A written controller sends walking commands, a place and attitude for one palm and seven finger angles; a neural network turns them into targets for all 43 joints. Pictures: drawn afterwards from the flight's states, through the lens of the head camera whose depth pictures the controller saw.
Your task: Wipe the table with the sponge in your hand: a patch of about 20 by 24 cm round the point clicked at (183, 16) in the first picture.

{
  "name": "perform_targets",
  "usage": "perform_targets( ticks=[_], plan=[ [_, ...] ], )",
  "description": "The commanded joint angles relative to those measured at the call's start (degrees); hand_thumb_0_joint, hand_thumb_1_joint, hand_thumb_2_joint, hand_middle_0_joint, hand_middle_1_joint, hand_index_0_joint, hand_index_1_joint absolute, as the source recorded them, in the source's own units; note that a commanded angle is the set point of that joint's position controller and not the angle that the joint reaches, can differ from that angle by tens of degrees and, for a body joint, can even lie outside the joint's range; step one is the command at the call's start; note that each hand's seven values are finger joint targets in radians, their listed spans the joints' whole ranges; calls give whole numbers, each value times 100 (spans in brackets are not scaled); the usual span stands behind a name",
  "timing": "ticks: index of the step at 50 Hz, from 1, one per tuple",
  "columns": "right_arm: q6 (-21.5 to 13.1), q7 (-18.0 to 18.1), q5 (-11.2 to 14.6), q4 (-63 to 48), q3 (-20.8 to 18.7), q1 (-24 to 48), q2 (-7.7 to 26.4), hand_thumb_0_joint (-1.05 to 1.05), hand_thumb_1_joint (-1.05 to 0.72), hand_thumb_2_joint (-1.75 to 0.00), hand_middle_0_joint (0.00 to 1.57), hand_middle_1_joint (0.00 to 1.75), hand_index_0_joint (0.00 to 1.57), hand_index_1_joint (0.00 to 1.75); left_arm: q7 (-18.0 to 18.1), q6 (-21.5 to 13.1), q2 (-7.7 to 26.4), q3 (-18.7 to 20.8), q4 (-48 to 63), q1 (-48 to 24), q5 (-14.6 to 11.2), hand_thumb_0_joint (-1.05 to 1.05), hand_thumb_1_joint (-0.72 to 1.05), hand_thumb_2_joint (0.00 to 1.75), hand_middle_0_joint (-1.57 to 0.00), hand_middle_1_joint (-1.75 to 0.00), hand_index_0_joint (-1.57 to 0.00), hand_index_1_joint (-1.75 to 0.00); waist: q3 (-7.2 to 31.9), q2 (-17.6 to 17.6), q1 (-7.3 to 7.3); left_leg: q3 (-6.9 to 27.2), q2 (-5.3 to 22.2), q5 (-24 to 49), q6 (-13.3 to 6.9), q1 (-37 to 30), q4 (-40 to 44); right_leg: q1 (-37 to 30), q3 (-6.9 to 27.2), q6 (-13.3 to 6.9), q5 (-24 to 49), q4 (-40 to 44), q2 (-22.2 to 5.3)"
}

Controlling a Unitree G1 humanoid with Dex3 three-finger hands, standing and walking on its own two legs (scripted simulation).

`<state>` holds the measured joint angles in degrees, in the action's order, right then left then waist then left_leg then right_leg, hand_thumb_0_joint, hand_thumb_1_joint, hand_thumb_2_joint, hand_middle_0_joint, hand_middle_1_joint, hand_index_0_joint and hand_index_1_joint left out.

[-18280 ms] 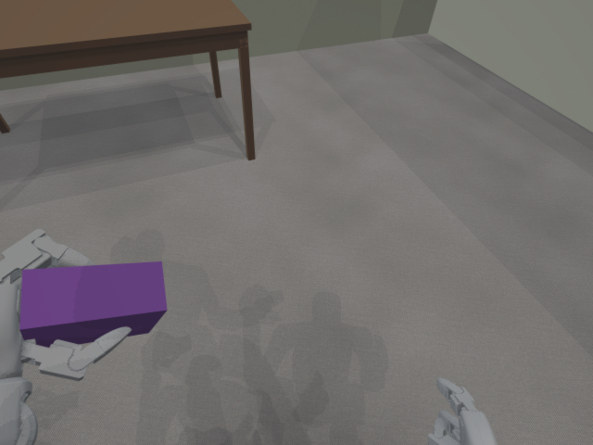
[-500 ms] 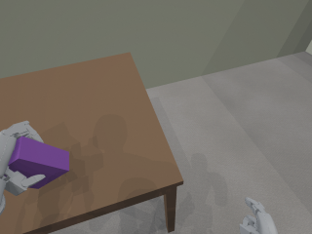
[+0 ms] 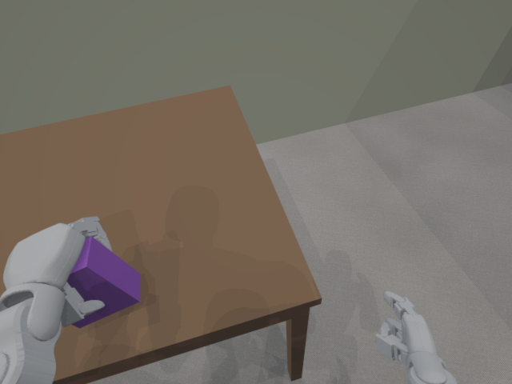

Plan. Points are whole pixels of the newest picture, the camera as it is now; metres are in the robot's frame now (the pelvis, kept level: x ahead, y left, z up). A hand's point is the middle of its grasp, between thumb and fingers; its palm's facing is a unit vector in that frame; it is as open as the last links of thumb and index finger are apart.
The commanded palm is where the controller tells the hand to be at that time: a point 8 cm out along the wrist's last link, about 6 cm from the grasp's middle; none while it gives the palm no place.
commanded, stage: turn the palm down, sponge in hand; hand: left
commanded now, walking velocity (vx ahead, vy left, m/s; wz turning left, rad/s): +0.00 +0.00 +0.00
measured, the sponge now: (94, 289) +0.21 +0.28 +0.06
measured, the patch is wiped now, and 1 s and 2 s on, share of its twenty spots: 0.00 0.00 0.00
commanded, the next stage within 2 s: move the sponge above the wiping area in 0.72 s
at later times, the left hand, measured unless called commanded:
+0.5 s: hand (107, 278) +0.21 +0.24 +0.10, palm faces -0.02 -0.05 -1.00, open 9.4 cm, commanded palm +0.18 +0.26 +0.18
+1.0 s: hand (84, 246) +0.24 +0.27 +0.14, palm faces +0.16 -0.02 -0.99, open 9.4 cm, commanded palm +0.20 +0.25 +0.18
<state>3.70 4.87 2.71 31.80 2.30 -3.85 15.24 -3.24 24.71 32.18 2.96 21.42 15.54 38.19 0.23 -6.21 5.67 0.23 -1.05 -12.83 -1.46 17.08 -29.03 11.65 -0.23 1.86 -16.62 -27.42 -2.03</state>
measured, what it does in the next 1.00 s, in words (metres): stands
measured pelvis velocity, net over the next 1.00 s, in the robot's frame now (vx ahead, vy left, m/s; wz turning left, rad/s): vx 0.02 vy -0.03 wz -0.02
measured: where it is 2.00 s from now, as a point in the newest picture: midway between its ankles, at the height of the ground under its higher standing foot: outside the picture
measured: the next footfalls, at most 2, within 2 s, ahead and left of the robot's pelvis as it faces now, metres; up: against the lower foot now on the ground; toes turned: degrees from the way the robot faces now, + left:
none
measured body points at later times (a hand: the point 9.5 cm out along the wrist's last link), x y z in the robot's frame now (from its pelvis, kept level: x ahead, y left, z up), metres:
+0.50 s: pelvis -0.01 -0.02 +0.00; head +0.00 -0.07 +0.45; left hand +0.21 +0.24 +0.16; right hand +0.25 -0.22 -0.08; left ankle +0.03 +0.10 -0.74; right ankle -0.02 -0.14 -0.74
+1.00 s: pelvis +0.02 -0.03 +0.00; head +0.01 -0.07 +0.45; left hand +0.23 +0.26 +0.19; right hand +0.26 -0.24 -0.08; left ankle +0.03 +0.10 -0.74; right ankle -0.02 -0.14 -0.74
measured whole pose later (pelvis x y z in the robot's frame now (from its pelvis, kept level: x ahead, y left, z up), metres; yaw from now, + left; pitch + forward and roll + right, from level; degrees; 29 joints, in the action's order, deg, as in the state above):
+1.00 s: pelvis +0.02 -0.03 +0.00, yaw -1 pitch -1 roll +0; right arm 4.0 2.1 2.2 36.7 0.3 -2.1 14.8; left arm 3.5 19.6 32.7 3.1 19.0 14.2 48.4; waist 0.7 -6.2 7.1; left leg -0.2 1.1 -13.2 0.7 11.1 -25.7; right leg 6.5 0.4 -0.3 -16.8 -24.8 0.1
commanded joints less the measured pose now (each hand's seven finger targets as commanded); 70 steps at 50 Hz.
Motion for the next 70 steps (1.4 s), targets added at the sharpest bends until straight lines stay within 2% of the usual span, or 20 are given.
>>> perform_targets(
  ticks=[1,6,7,12,17,21,22,26,27,32,37,41,42,46,47,52,57,61,65,70],
  plan=[
    [-376,70,-152,-874,-215,1058,544,0,-90,-90,20,30,20,30,410,-949,2237,1540,1963,-1058,757,0,10,130,-120,-160,-120,-160,1517,-61,127,343,159,1262,-70,-1115,492,-231,76,-452,963,323,420],
    [-205,-109,-124,-502,-319,1053,528,0,-90,-90,20,30,20,30,1200,-761,2012,1909,821,-1098,911,0,10,130,-120,-160,-120,-160,1175,-332,232,370,175,1508,121,-1053,440,-136,246,-614,901,478,448],
    [-182,-141,-78,-567,-305,1072,472,0,-90,-90,20,30,20,30,1216,-590,1291,1269,639,-1289,781,0,10,130,-120,-160,-120,-160,1107,-210,109,257,222,1380,122,-958,493,-105,-91,-517,874,476,341],
    [-196,-135,113,-673,-219,1658,604,0,-90,-90,20,30,20,30,719,168,562,172,244,-1199,546,0,10,130,-120,-160,-120,-160,601,139,-13,137,88,689,84,-703,749,-117,-76,-416,616,655,251],
    [-448,-40,62,-794,-170,1662,528,0,-90,-90,20,30,20,30,278,-51,683,-224,867,-1626,938,0,10,130,-120,-160,-120,-160,778,442,-78,187,-21,507,-115,-830,714,-89,43,-382,441,663,254],
    [-422,-13,-160,-608,-206,1638,604,0,-90,-90,20,30,20,30,455,-492,2461,1293,1270,-2059,1670,0,10,130,-120,-160,-120,-160,1405,301,231,305,-77,1056,-122,-1248,553,-463,463,-531,662,675,332],
    [-436,-22,-175,-665,-209,1517,461,0,-90,-90,20,30,20,30,554,-622,2023,1018,1381,-2158,1724,0,10,130,-120,-160,-120,-160,1677,173,185,185,-66,1326,-130,-1325,440,-597,231,-522,895,573,247],
    [-285,-139,-78,-421,-308,1530,515,0,-90,-90,20,30,20,30,957,-537,1934,1513,465,-1567,1375,0,10,130,-120,-160,-120,-160,940,-9,294,285,-54,1379,10,-1271,494,-348,667,-672,985,810,392],
    [-278,-166,-29,-484,-305,1504,468,0,-90,-90,20,30,20,30,936,-451,1217,939,383,-1636,1156,0,10,130,-120,-160,-120,-160,965,62,166,154,26,1384,-1,-1227,505,-367,304,-558,1114,759,281],
    [-303,-161,133,-577,-241,1775,603,0,-90,-90,20,30,20,30,444,153,339,-119,-93,-1250,714,0,10,130,-120,-160,-120,-160,251,347,-26,60,19,779,-10,-795,730,-114,138,-394,764,851,220],
    [-449,-71,20,-777,-218,1639,599,0,-90,-90,20,30,20,30,87,-65,958,-18,750,-1597,1084,0,10,130,-120,-160,-120,-160,957,606,-18,54,-100,1013,-168,-1010,572,-365,234,-358,1082,657,188],
    [-421,-57,-192,-670,-266,1534,603,0,-90,-90,20,30,20,30,435,-632,2507,1444,1551,-1934,1669,0,10,130,-120,-160,-120,-160,1761,187,259,193,-102,1821,-142,-1543,357,-735,581,-561,1746,554,291],
    [-453,-63,-186,-741,-259,1413,419,0,-90,-90,20,30,20,30,568,-765,1787,989,1624,-1893,1631,0,10,130,-120,-160,-120,-160,1913,135,170,77,-61,2080,-149,-1602,279,-806,276,-529,1974,442,220],
    [-286,-219,-81,-433,-405,1331,582,0,-90,-90,20,30,20,30,1018,-535,1789,1644,512,-779,1298,0,10,130,-120,-160,-120,-160,1110,123,320,176,-1,2124,2,-1319,341,-605,630,-640,2200,565,329],
    [-257,-262,-22,-514,-399,1307,495,0,-90,-90,20,30,20,30,996,-411,1011,1006,549,-824,1114,0,10,130,-120,-160,-120,-160,1111,217,176,54,86,2105,-11,-1228,366,-606,229,-512,2224,507,222],
    [-230,-268,142,-656,-290,1664,625,0,-90,-90,20,30,20,30,530,273,291,47,282,-430,681,0,10,130,-120,-160,-120,-160,405,368,31,39,87,1388,-18,-820,643,-322,23,-380,1593,601,185],
    [-447,-120,-8,-869,-265,1484,552,0,-90,-90,20,30,20,30,245,-105,725,-172,1433,-1270,1117,0,10,130,-120,-160,-120,-160,1197,406,-53,113,-2,1479,-190,-1176,510,-390,82,-383,1501,481,214],
    [-423,-92,-211,-629,-322,1275,537,0,-90,-90,20,30,20,30,671,-671,1736,784,1677,-1635,1781,0,10,130,-120,-160,-120,-160,1674,84,138,276,74,2033,-141,-1636,365,-477,344,-570,1647,473,371],
    [-251,-189,-155,-420,-422,1068,514,0,-90,-90,20,30,20,30,1194,-602,1209,766,682,-1459,1834,0,10,130,-120,-160,-120,-160,1357,-65,123,267,176,2238,17,-1476,327,-255,263,-644,1616,465,332],
    [-113,-293,76,-458,-331,1647,558,0,-90,-90,20,30,20,30,1000,235,370,140,-87,-879,1051,0,10,130,-120,-160,-120,-160,767,300,139,162,126,1604,69,-994,667,-393,2,-471,1466,550,229]
  ],
)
